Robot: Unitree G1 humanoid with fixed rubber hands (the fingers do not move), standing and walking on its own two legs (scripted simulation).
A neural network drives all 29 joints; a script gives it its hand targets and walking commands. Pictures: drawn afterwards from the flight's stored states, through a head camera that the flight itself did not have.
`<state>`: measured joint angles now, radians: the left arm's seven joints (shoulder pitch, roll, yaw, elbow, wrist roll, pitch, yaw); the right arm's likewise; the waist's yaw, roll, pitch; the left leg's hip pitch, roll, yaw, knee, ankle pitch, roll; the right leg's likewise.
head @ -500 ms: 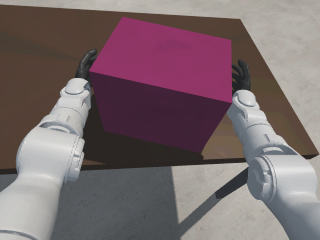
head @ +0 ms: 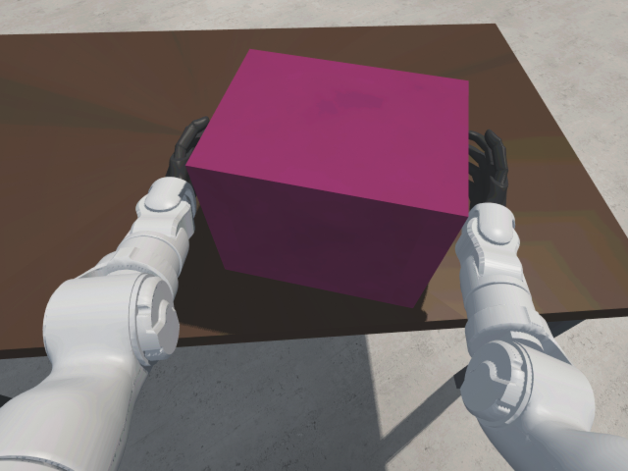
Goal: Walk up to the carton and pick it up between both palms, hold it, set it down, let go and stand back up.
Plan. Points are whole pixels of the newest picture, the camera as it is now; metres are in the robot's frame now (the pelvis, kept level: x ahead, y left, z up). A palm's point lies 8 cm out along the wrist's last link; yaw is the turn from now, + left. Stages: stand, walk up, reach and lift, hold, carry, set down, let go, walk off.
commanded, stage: reach and lift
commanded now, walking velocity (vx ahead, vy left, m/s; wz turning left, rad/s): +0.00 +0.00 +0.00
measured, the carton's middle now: (334, 184) +0.47 -0.08 +0.05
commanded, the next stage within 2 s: none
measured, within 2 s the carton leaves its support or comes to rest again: leaves its support in 1.56 s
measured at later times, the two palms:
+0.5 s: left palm (185, 179) +0.49 +0.11 +0.08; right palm (484, 199) +0.39 -0.26 +0.09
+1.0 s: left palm (173, 196) +0.46 +0.12 +0.09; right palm (477, 202) +0.39 -0.25 +0.08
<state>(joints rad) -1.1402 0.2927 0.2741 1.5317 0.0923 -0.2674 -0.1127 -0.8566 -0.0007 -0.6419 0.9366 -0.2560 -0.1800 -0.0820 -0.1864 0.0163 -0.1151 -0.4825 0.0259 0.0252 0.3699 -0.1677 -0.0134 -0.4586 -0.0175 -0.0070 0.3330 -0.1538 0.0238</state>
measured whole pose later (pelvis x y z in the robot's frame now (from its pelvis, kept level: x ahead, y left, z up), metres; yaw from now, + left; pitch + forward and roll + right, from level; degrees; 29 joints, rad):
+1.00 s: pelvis -0.02 -0.02 +0.00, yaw +1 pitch +20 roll +0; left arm -1.12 0.29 0.09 1.57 0.02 -0.45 -0.06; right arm -0.92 -0.08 -0.59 1.30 -0.17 -0.53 -0.17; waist -0.14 -0.01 -0.20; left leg -0.59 0.05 0.00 0.37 -0.12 -0.04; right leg -0.57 0.01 -0.04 0.36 -0.13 -0.01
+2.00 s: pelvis -0.02 -0.01 +0.00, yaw +1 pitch +11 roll -1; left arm -0.96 0.17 0.07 1.22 -0.11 -0.14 0.05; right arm -1.01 -0.27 -0.21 1.31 0.13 -0.26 -0.11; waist -0.01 0.02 -0.22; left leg -0.40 0.04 0.00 0.33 -0.12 -0.02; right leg -0.37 -0.01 -0.04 0.30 -0.12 0.01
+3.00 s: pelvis -0.01 -0.03 +0.01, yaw +5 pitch -6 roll -1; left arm -0.70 0.12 0.36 0.38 0.19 0.52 -0.10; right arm -0.74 -0.12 -0.08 0.69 0.18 0.29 -0.26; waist -0.12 -0.06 -0.08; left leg -0.05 0.04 -0.07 0.31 -0.16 -0.04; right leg 0.02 0.00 -0.10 0.25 -0.17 -0.01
